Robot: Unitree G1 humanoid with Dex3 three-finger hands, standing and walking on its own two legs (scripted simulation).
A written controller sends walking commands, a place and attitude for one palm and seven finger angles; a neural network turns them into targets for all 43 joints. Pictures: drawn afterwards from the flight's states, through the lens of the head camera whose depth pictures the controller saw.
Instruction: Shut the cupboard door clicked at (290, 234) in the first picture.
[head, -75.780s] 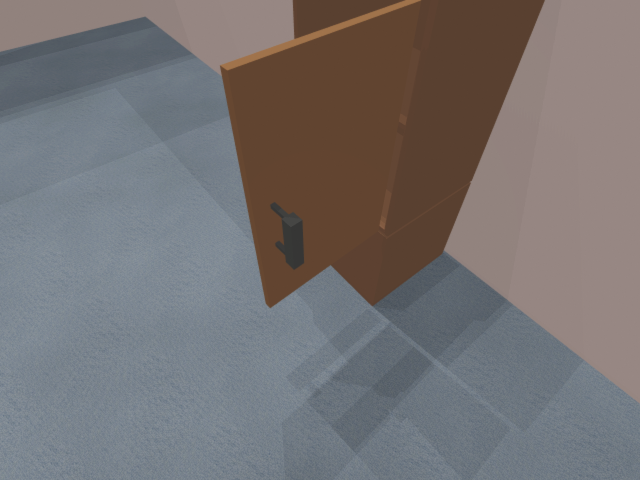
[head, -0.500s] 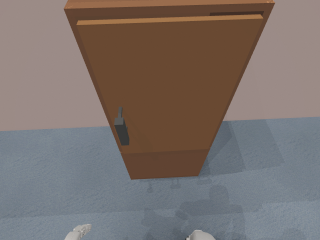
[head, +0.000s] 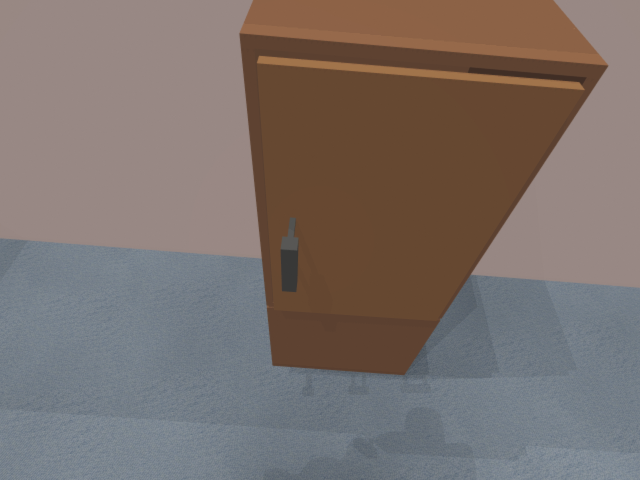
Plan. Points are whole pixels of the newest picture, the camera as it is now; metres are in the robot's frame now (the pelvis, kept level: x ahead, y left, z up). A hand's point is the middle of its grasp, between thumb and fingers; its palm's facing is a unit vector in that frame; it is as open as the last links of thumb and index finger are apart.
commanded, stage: come to a stop and stand still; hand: left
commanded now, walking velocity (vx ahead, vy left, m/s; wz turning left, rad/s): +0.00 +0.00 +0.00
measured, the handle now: (291, 254) +0.47 +0.10 -0.08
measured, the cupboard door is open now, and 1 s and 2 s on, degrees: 0 0 0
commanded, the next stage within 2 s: look again from close up in 0.32 s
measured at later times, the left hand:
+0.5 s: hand out of the picture -0.01 +0.16 -0.17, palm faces -0.02 -0.98 -0.18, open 7.3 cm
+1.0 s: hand out of the picture -0.02 +0.20 -0.17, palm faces +0.01 -0.97 -0.23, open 7.4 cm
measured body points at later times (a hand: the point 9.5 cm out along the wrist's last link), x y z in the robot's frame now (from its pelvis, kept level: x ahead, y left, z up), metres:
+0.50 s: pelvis -0.02 -0.01 +0.00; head +0.00 -0.01 +0.45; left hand -0.01 +0.21 -0.16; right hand -0.05 -0.25 -0.15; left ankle +0.01 +0.10 -0.74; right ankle -0.05 -0.12 -0.74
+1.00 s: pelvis -0.05 +0.01 +0.00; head -0.06 +0.02 +0.45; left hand -0.02 +0.26 -0.15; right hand +0.00 -0.24 -0.14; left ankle +0.01 +0.10 -0.74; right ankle -0.05 -0.12 -0.74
